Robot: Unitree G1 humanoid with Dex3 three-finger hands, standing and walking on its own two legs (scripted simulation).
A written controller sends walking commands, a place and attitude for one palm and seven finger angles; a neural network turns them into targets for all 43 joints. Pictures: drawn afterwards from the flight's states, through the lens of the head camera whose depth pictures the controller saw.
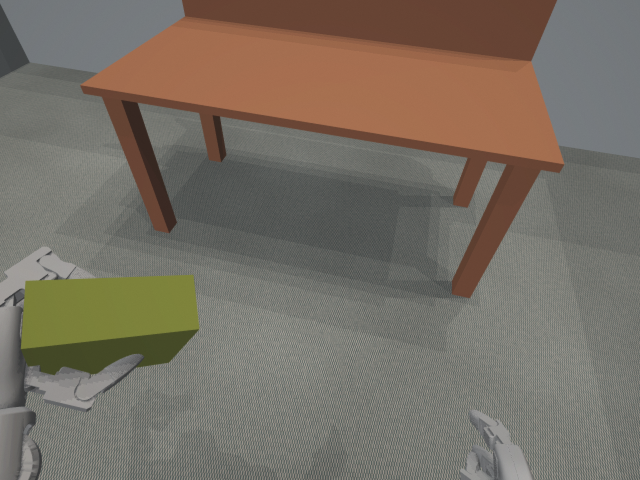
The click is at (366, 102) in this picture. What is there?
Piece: table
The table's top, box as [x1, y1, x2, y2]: [80, 16, 563, 172]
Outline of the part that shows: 80,85 83,92 88,94 559,172 563,165 563,161 531,62 525,60 185,16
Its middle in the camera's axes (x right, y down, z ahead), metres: +0.02 -0.57 +1.35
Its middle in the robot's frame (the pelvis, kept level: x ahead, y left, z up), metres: +1.38 +0.05 -0.11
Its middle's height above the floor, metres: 0.66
